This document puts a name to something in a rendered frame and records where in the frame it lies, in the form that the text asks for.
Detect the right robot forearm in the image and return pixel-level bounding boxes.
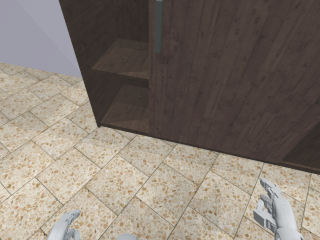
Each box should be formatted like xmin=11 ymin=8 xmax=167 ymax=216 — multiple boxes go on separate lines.
xmin=274 ymin=227 xmax=304 ymax=240

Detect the right robot hand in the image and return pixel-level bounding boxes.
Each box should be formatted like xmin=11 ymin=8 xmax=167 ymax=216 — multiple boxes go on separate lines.
xmin=253 ymin=177 xmax=298 ymax=234

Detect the handle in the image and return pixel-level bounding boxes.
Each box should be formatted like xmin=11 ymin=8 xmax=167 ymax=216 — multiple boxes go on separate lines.
xmin=154 ymin=0 xmax=164 ymax=53

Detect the left robot hand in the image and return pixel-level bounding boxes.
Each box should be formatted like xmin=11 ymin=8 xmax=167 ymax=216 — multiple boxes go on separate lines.
xmin=46 ymin=209 xmax=83 ymax=240

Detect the wardrobe door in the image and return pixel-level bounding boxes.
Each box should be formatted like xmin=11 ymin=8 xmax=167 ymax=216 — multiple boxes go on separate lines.
xmin=149 ymin=0 xmax=320 ymax=164
xmin=282 ymin=122 xmax=320 ymax=169

